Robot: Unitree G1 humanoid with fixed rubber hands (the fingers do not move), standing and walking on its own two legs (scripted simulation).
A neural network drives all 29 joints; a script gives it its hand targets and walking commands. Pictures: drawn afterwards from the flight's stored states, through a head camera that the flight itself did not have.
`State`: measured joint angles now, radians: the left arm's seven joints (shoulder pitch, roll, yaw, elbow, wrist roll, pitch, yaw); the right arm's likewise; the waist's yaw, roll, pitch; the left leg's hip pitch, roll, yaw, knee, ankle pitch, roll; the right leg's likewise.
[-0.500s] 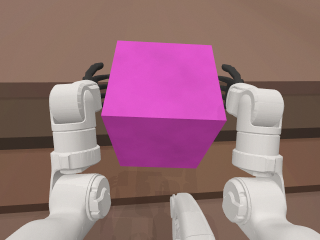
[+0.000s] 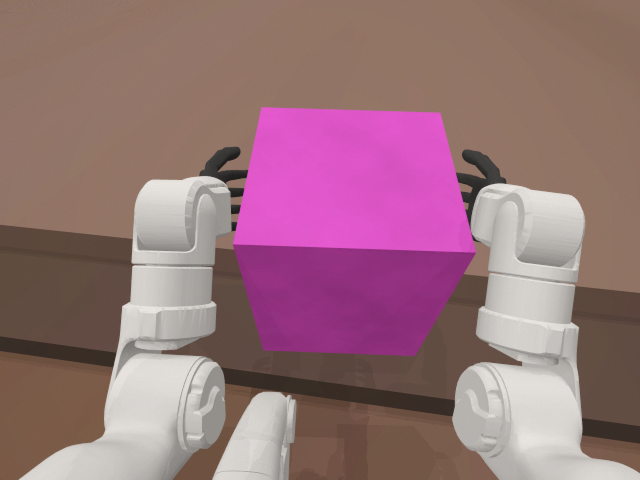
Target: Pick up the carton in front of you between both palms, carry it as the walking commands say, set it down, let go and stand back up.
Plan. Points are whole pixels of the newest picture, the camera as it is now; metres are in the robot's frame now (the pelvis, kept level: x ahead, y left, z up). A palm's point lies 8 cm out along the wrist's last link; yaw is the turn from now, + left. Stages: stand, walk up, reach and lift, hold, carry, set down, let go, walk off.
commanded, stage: carry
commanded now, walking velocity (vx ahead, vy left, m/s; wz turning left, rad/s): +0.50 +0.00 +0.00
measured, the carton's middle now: (344, 241) +0.40 +0.01 +0.11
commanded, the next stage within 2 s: none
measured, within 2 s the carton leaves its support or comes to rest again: neither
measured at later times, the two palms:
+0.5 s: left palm (269, 18) +0.70 +0.15 +0.27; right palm (474, 30) +0.66 -0.14 +0.27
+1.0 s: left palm out of the picture +0.94 +0.13 +0.38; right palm out of the picture +0.97 -0.17 +0.39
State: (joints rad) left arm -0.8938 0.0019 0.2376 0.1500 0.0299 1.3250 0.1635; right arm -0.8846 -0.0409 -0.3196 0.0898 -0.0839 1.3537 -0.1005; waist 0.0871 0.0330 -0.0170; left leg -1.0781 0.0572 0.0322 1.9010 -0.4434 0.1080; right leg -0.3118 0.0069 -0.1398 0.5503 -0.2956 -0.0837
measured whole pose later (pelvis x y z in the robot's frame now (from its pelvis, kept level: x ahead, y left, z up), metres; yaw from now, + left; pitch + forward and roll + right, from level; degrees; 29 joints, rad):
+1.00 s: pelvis +0.57 -0.04 +0.22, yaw +0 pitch +2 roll -1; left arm -0.87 0.02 0.23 0.18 0.02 1.33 0.17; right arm -0.88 -0.02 -0.33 0.13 -0.11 1.35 -0.10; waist 0.09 0.02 0.02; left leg -0.87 0.01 0.04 1.62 -0.32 0.10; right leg -0.44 0.01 -0.16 0.64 -0.25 -0.10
